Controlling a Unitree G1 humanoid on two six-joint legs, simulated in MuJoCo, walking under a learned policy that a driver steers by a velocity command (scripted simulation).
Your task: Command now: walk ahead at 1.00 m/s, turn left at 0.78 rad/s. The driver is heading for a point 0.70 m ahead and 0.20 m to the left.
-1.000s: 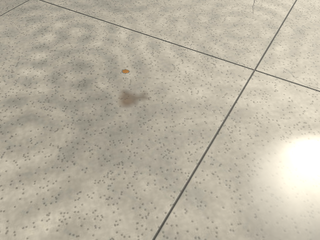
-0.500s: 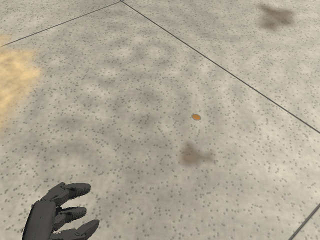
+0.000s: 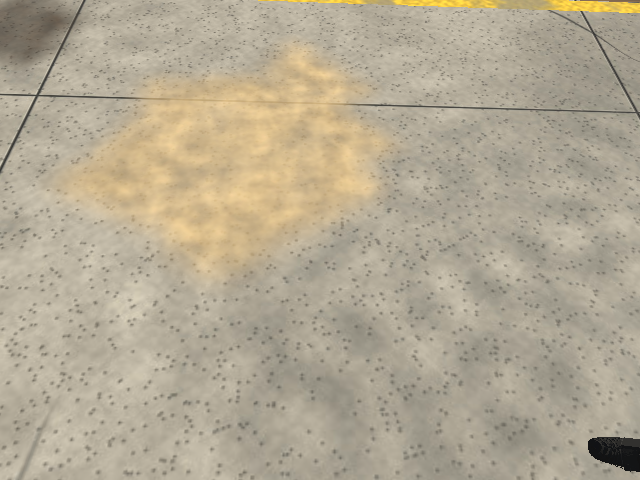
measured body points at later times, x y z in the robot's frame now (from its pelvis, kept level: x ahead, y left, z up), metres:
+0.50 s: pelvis +0.46 +0.07 +0.01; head +0.47 +0.07 +0.46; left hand +0.63 +0.34 -0.07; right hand +0.49 -0.20 -0.11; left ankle +0.34 +0.12 -0.73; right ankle +0.71 -0.09 -0.65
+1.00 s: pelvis +0.80 +0.11 +0.01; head +0.83 +0.14 +0.45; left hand +0.79 +0.39 -0.14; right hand +1.06 -0.09 -0.08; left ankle +0.89 +0.25 -0.72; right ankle +0.86 -0.01 -0.73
